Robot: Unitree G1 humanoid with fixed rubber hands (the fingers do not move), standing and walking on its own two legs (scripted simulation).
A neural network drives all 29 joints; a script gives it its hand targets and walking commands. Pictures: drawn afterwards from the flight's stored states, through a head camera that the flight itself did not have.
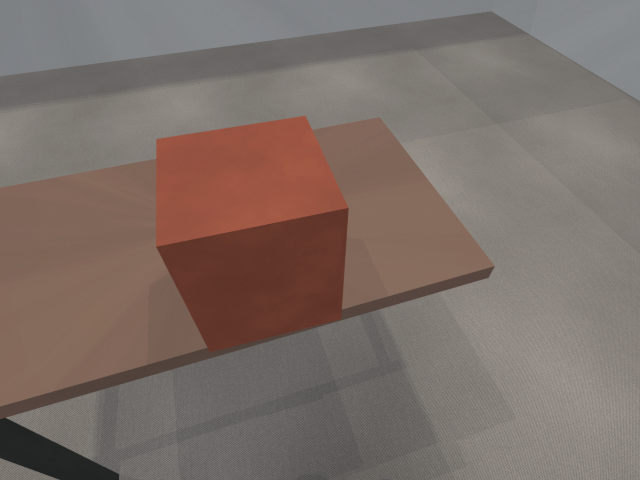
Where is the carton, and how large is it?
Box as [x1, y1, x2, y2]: [156, 116, 348, 351]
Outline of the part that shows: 305,116 156,139 156,247 210,351 340,318 348,208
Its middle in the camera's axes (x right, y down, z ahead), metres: -0.09 -0.01 +0.58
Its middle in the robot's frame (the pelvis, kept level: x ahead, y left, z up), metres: +0.44 +0.08 +0.05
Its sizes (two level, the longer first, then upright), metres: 0.210 0.200 0.250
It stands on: a table, 0.68 m high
